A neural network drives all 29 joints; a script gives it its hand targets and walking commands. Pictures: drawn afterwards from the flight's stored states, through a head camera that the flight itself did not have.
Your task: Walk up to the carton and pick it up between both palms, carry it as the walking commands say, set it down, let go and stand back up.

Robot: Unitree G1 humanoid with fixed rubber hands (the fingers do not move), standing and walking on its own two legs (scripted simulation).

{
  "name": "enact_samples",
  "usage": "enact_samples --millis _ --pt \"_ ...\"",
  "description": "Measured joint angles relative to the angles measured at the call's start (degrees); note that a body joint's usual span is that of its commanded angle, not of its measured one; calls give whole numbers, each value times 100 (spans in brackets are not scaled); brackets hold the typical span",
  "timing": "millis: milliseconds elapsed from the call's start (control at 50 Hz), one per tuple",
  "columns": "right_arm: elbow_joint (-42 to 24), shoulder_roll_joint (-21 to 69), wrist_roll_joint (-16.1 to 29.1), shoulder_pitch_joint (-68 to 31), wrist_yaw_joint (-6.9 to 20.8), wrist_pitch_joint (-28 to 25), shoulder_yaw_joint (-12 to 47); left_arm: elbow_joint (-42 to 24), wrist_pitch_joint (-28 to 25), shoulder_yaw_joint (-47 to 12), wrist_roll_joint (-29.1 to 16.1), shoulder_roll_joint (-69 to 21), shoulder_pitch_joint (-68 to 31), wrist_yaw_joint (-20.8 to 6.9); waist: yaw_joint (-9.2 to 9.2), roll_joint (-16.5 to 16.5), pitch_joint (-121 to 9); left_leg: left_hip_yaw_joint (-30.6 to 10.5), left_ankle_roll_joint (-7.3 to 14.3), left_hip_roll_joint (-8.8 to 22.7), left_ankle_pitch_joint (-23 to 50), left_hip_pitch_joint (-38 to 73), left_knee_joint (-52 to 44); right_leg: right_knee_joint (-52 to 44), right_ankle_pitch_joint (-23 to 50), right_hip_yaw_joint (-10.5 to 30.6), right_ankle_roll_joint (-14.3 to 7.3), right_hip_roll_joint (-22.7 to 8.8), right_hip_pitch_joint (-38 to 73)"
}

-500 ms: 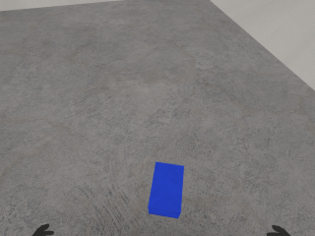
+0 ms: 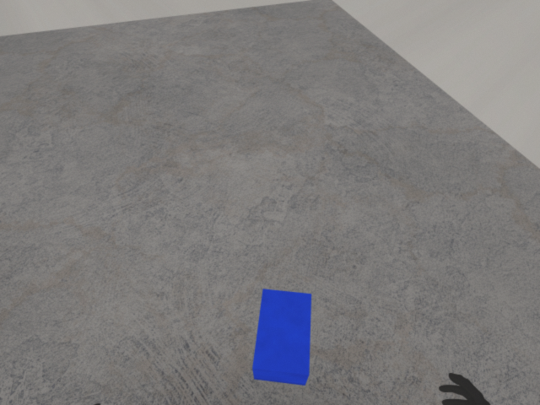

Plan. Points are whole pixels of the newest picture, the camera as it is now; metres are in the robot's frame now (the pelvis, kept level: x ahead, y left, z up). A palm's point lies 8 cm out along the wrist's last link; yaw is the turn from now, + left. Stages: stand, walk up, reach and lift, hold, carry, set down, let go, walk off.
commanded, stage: walk up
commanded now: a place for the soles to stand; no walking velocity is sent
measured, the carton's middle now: (283, 335) +0.44 -0.03 -0.71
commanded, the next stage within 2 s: none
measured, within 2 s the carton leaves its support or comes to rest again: neither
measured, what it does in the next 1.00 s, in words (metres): stands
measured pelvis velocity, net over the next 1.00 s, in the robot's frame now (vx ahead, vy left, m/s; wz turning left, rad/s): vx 0.00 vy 0.00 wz -0.11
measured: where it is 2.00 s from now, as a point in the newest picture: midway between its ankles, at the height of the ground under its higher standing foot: outside the picture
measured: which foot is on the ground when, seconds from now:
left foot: down 0.00-1.00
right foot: down 0.00-1.00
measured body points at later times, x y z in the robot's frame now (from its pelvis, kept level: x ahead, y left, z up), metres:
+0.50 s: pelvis +0.00 -0.01 +0.00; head +0.02 -0.01 +0.45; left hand +0.13 +0.30 -0.12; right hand +0.08 -0.32 -0.13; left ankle +0.02 +0.10 -0.75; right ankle -0.01 -0.14 -0.75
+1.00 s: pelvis +0.00 +0.00 -0.01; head +0.02 -0.01 +0.44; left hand +0.13 +0.31 -0.12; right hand +0.07 -0.33 -0.12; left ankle +0.02 +0.10 -0.75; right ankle -0.01 -0.14 -0.75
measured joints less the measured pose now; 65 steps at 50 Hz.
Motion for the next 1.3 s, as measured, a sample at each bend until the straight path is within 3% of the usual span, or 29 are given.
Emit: enact_samples --millis 600,1300 --pt "-138 -64 -52 321 18 80 -148 -316 91 83 47 46 -120 -11 -209 -10 34 373 -32 163 -209 -80 272 403 -128 376 -57 163 -288" --pt "-564 -110 -71 198 50 186 -263 -584 130 99 78 161 157 -10 -151 1 95 714 -15 296 -516 -190 712 875 -308 715 -58 310 -550"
